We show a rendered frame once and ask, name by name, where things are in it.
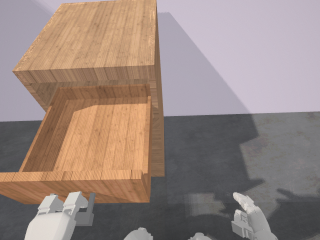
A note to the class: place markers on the right robot forearm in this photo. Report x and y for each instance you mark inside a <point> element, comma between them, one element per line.
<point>264,235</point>

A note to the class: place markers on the drawer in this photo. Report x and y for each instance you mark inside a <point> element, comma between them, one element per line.
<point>92,139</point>

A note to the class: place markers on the right robot hand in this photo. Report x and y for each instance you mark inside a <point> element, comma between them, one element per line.
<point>247,224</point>

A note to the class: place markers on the cabinet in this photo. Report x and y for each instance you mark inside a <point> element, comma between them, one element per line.
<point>99,43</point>

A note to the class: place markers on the left robot hand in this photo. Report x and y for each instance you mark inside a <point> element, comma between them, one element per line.
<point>51,225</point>

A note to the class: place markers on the handle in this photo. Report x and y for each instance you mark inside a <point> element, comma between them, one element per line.
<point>85,218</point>

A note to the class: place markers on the right robot shin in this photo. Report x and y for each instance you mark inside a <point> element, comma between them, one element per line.
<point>199,234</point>

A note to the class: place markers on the left robot thigh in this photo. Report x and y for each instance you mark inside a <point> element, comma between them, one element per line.
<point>139,235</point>

